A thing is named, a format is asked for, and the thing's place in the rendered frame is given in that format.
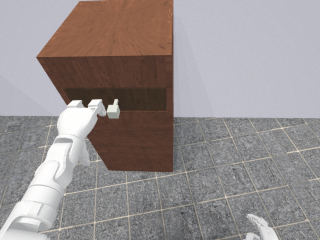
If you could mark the drawer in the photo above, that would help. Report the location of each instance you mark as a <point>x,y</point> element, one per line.
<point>129,98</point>

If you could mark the robot left forearm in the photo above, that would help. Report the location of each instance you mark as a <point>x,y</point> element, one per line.
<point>37,210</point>

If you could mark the left robot hand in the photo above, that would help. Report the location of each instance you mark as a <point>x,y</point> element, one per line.
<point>78,121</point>

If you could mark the cabinet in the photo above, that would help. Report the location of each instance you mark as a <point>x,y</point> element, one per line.
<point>120,44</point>

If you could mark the right robot hand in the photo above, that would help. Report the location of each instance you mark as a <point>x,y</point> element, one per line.
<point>265,232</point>

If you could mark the robot left upper arm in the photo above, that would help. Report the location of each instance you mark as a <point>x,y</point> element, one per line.
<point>15,234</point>

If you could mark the handle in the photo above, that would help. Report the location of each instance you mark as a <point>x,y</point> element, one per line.
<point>113,111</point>

